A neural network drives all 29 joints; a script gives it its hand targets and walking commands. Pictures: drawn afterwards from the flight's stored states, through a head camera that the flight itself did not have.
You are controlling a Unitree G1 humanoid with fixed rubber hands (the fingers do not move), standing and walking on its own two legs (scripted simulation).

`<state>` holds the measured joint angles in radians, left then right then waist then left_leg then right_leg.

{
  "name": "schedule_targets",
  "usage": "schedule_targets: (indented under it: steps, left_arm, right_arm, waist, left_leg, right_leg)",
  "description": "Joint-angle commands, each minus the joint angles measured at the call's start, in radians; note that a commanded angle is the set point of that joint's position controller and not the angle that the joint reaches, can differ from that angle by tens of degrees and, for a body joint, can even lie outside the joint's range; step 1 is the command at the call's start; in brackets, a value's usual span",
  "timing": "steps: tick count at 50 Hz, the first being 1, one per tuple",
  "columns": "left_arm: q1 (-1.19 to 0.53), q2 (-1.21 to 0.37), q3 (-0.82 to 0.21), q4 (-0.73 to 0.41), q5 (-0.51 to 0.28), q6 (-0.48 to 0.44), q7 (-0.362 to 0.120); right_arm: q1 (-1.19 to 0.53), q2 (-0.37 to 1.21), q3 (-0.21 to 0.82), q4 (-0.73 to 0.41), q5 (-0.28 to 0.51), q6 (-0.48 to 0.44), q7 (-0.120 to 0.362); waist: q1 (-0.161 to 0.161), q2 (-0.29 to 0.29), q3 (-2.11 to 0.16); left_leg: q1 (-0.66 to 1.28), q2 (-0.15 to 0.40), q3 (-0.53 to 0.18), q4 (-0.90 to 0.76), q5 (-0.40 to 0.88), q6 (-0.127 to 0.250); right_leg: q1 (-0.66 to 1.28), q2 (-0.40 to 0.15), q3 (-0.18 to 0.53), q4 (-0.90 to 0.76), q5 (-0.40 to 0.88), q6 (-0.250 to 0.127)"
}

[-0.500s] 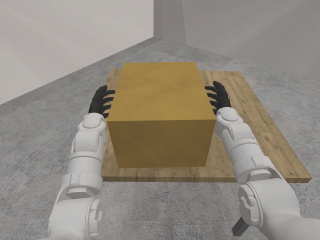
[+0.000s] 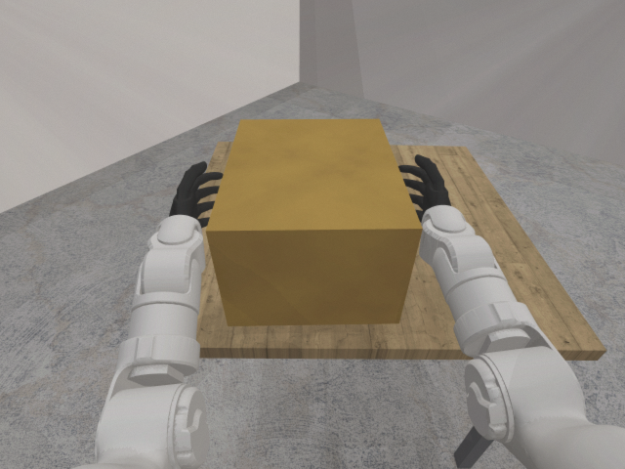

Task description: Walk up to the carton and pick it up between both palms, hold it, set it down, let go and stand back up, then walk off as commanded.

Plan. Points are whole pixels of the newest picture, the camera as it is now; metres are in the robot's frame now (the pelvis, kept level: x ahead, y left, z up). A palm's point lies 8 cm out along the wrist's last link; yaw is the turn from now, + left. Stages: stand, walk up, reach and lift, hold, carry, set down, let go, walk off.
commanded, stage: hold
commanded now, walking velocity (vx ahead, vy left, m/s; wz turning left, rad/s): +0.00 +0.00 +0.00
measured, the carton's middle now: (311, 211) +0.45 +0.02 +0.13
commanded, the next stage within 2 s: none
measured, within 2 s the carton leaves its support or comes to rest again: neither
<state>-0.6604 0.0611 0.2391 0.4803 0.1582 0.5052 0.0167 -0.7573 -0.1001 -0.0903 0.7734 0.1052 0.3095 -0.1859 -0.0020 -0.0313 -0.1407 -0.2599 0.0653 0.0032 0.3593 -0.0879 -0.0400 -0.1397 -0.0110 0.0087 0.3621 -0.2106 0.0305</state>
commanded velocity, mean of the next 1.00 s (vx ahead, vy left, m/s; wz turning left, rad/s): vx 0.00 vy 0.00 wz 0.00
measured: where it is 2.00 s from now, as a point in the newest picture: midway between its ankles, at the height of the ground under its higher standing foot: outside the picture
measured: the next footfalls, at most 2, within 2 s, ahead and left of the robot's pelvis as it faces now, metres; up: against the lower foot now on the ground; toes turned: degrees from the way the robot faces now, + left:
none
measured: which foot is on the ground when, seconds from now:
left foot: down 0.00-1.00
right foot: down 0.00-1.00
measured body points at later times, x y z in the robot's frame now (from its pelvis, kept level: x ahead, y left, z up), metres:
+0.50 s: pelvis +0.00 +0.00 +0.00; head -0.06 +0.02 +0.45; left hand +0.38 +0.19 +0.19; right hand +0.40 -0.14 +0.20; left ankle +0.07 +0.14 -0.74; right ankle -0.01 -0.14 -0.74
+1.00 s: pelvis +0.00 +0.00 +0.00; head -0.06 +0.02 +0.45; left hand +0.38 +0.18 +0.19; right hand +0.40 -0.15 +0.20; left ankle +0.07 +0.14 -0.74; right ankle -0.01 -0.14 -0.74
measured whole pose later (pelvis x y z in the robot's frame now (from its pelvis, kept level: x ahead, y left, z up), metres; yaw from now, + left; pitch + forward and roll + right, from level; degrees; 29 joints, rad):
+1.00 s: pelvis +0.00 +0.00 +0.00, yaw +0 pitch -1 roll -1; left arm -0.66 0.06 0.25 0.37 0.18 0.63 0.00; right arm -0.77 -0.10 -0.10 0.69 0.12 0.40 -0.19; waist -0.01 -0.03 -0.14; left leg -0.24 0.06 0.00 0.35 -0.09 -0.04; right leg -0.12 -0.01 0.01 0.36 -0.21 0.03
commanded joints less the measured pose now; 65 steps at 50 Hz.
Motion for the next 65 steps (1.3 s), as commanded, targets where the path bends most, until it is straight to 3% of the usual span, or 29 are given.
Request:
schedule_targets:
  steps: [1,3,5,6,10,12,16,17,18,21,22,24,26,27,28,32,37,40,43,44,46,47,49,51,55,61,62,64,65]
  left_arm:
    - [-0.727,-0.705,-0.431,-0.318,-0.099,-0.049,-0.161]
    - [-0.723,-0.691,-0.431,-0.282,-0.101,-0.042,-0.153]
    - [-0.671,-0.688,-0.419,-0.275,-0.097,-0.030,-0.155]
    - [-0.651,-0.688,-0.398,-0.223,-0.076,-0.017,-0.164]
    - [-0.738,-0.697,-0.454,-0.346,-0.114,-0.033,-0.154]
    - [-0.667,-0.684,-0.408,-0.275,-0.088,-0.008,-0.160]
    - [-0.667,-0.689,-0.425,-0.339,-0.104,0.005,-0.170]
    - [-0.654,-0.694,-0.432,-0.369,-0.098,0.008,-0.169]
    - [-0.646,-0.698,-0.429,-0.308,-0.096,0.021,-0.171]
    - [-0.682,-0.682,-0.429,-0.329,-0.104,0.017,-0.171]
    - [-0.718,-0.694,-0.448,-0.389,-0.107,0.020,-0.169]
    - [-0.723,-0.707,-0.475,-0.404,-0.116,0.028,-0.173]
    - [-0.690,-0.704,-0.453,-0.350,-0.111,0.033,-0.173]
    - [-0.736,-0.703,-0.468,-0.371,-0.109,0.031,-0.169]
    - [-0.713,-0.701,-0.464,-0.373,-0.124,0.034,-0.170]
    - [-0.667,-0.674,-0.399,-0.307,-0.086,0.052,-0.181]
    - [-0.675,-0.701,-0.423,-0.331,-0.089,0.057,-0.177]
    - [-0.661,-0.720,-0.466,-0.381,-0.114,0.057,-0.171]
    - [-0.724,-0.713,-0.477,-0.381,-0.125,0.054,-0.172]
    - [-0.726,-0.685,-0.442,-0.390,-0.111,0.047,-0.176]
    - [-0.699,-0.688,-0.431,-0.346,-0.092,0.061,-0.176]
    - [-0.679,-0.686,-0.404,-0.300,-0.083,0.062,-0.183]
    - [-0.694,-0.694,-0.440,-0.350,-0.107,0.059,-0.180]
    - [-0.681,-0.695,-0.428,-0.345,-0.108,0.055,-0.176]
    - [-0.692,-0.702,-0.433,-0.369,-0.089,0.055,-0.177]
    - [-0.661,-0.677,-0.451,-0.402,-0.118,0.055,-0.180]
    - [-0.622,-0.651,-0.409,-0.356,-0.086,0.070,-0.185]
    - [-0.675,-0.677,-0.453,-0.422,-0.098,0.073,-0.196]
    - [-0.660,-0.667,-0.414,-0.380,-0.080,0.078,-0.194]
  right_arm:
    - [-0.821,0.625,0.311,-0.413,0.159,-0.090,0.112]
    - [-0.800,0.625,0.297,-0.393,0.137,-0.085,0.112]
    - [-0.826,0.639,0.328,-0.466,0.154,-0.087,0.112]
    - [-0.809,0.630,0.311,-0.411,0.146,-0.075,0.106]
    - [-0.851,0.653,0.315,-0.449,0.157,-0.081,0.114]
    - [-0.844,0.639,0.331,-0.458,0.161,-0.068,0.109]
    - [-0.752,0.635,0.323,-0.443,0.160,-0.046,0.097]
    - [-0.789,0.650,0.356,-0.498,0.184,-0.052,0.098]
    - [-0.784,0.624,0.331,-0.461,0.177,-0.041,0.093]
    - [-0.808,0.663,0.349,-0.503,0.177,-0.039,0.093]
    - [-0.807,0.638,0.339,-0.481,0.185,-0.033,0.098]
    - [-0.805,0.646,0.336,-0.491,0.184,-0.034,0.101]
    - [-0.834,0.636,0.331,-0.507,0.183,-0.029,0.099]
    - [-0.782,0.616,0.294,-0.425,0.170,-0.020,0.101]
    - [-0.816,0.642,0.322,-0.487,0.179,-0.026,0.102]
    - [-0.811,0.633,0.325,-0.453,0.168,-0.010,0.097]
    - [-0.836,0.624,0.324,-0.485,0.184,-0.015,0.103]
    - [-0.807,0.619,0.321,-0.519,0.198,-0.014,0.100]
    - [-0.836,0.635,0.306,-0.503,0.190,-0.012,0.101]
    - [-0.785,0.641,0.321,-0.453,0.175,0.001,0.103]
    - [-0.795,0.630,0.296,-0.448,0.163,0.003,0.105]
    - [-0.846,0.617,0.307,-0.446,0.175,0.004,0.104]
    - [-0.820,0.636,0.304,-0.491,0.174,-0.003,0.104]
    - [-0.861,0.633,0.331,-0.520,0.199,-0.009,0.105]
    - [-0.806,0.640,0.333,-0.474,0.183,-0.005,0.107]
    - [-0.798,0.648,0.364,-0.568,0.193,0.004,0.090]
    - [-0.787,0.646,0.374,-0.533,0.202,0.015,0.088]
    - [-0.720,0.634,0.329,-0.474,0.183,0.026,0.086]
    - [-0.761,0.626,0.334,-0.496,0.184,0.026,0.089]
  waist:
    - [-0.110,0.087,-0.360]
    - [-0.132,0.055,-0.338]
    - [-0.107,0.015,-0.360]
    - [-0.104,0.038,-0.272]
    - [-0.107,0.081,-0.398]
    - [-0.088,0.038,-0.351]
    - [-0.119,0.037,-0.338]
    - [-0.101,0.058,-0.377]
    - [-0.126,0.032,-0.315]
    - [-0.118,0.025,-0.353]
    - [-0.105,0.080,-0.356]
    - [-0.124,0.096,-0.372]
    - [-0.120,0.049,-0.356]
    - [-0.143,0.111,-0.312]
    - [-0.118,0.068,-0.345]
    - [-0.111,0.029,-0.271]
    - [-0.101,0.053,-0.320]
    - [-0.129,0.078,-0.354]
    - [-0.144,0.081,-0.342]
    - [-0.113,0.056,-0.333]
    - [-0.136,0.056,-0.297]
    - [-0.107,0.029,-0.260]
    - [-0.129,0.050,-0.317]
    - [-0.100,0.052,-0.334]
    - [-0.105,0.087,-0.341]
    - [-0.112,0.037,-0.401]
    - [-0.098,0.016,-0.334]
    - [-0.142,0.086,-0.304]
    - [-0.109,0.066,-0.288]
  left_leg:
    - [0.449,-0.115,0.014,-0.014,0.172,0.004]
    - [0.449,-0.111,0.015,-0.021,0.137,0.008]
    - [0.426,-0.117,0.014,-0.011,0.142,0.016]
    - [0.403,-0.115,0.022,-0.028,0.095,0.023]
    - [0.426,-0.113,0.011,-0.019,0.113,0.009]
    - [0.413,-0.115,0.021,-0.029,0.115,0.020]
    - [0.438,-0.120,0.017,-0.028,0.164,0.013]
    - [0.450,-0.120,0.013,-0.011,0.210,0.007]
    - [0.436,-0.122,0.018,-0.020,0.163,0.011]
    - [0.402,-0.122,0.016,-0.016,0.140,0.019]
    - [0.434,-0.115,0.016,-0.021,0.167,0.010]
    - [0.432,-0.119,0.019,-0.026,0.146,0.007]
    - [0.422,-0.115,0.016,-0.028,0.109,0.013]
    - [0.429,-0.111,0.014,-0.036,0.090,0.008]
    - [0.418,-0.113,0.014,-0.036,0.112,0.013]
    - [0.377,-0.113,0.025,-0.052,0.059,0.025]
    - [0.386,-0.115,0.019,-0.040,0.089,0.018]
    - [0.430,-0.110,0.014,-0.020,0.166,0.002]
    - [0.406,-0.115,0.007,-0.028,0.089,0.009]
    - [0.386,-0.119,0.017,-0.037,0.098,0.016]
    - [0.397,-0.114,0.021,-0.045,0.063,0.020]
    - [0.366,-0.116,0.021,-0.050,0.034,0.026]
    - [0.392,-0.115,0.018,-0.045,0.075,0.021]
    - [0.393,-0.117,0.019,-0.037,0.085,0.022]
    - [0.409,-0.112,0.017,-0.037,0.103,0.019]
    - [0.406,-0.126,0.019,-0.026,0.163,0.023]
    - [0.391,-0.132,0.026,-0.029,0.141,0.029]
    - [0.420,-0.120,0.017,-0.035,0.127,0.015]
    - [0.395,-0.120,0.019,-0.047,0.085,0.015]
  right_leg:
    - [0.002,0.074,-0.058,-0.140,0.181,0.022]
    - [-0.017,0.077,-0.068,-0.150,0.151,0.023]
    - [0.028,0.075,-0.071,-0.136,0.179,0.029]
    - [0.006,0.067,-0.061,-0.149,0.152,0.028]
    - [0.006,0.074,-0.061,-0.136,0.136,0.018]
    - [0.023,0.073,-0.062,-0.144,0.150,0.027]
    - [0.034,0.076,-0.057,-0.141,0.196,0.026]
    - [0.054,0.076,-0.059,-0.130,0.243,0.026]
    - [0.021,0.075,-0.059,-0.145,0.195,0.026]
    - [0.040,0.073,-0.057,-0.133,0.198,0.033]
    - [0.014,0.075,-0.059,-0.133,0.184,0.026]
    - [0.019,0.074,-0.054,-0.133,0.169,0.022]
    - [0.017,0.078,-0.060,-0.146,0.121,0.023]
    - [-0.019,0.069,-0.058,-0.149,0.102,0.019]
    - [0.018,0.071,-0.055,-0.146,0.130,0.022]
    - [0.023,0.070,-0.055,-0.157,0.112,0.027]
    - [0.015,0.078,-0.055,-0.144,0.108,0.019]
    - [0.020,0.081,-0.057,-0.140,0.171,0.017]
    - [0.014,0.073,-0.056,-0.144,0.110,0.015]
    - [0.019,0.075,-0.052,-0.139,0.126,0.030]
    - [0.010,0.069,-0.056,-0.148,0.096,0.022]
    - [0.018,0.065,-0.049,-0.156,0.064,0.022]
    - [-0.001,0.072,-0.053,-0.148,0.102,0.024]
    - [0.010,0.069,-0.049,-0.147,0.113,0.021]
    - [0.031,0.072,-0.051,-0.136,0.117,0.016]
    - [0.079,0.066,-0.037,-0.128,0.243,0.032]
    - [0.077,0.061,-0.033,-0.131,0.230,0.036]
    - [0.039,0.066,-0.050,-0.141,0.174,0.029]
    - [0.037,0.072,-0.051,-0.144,0.112,0.024]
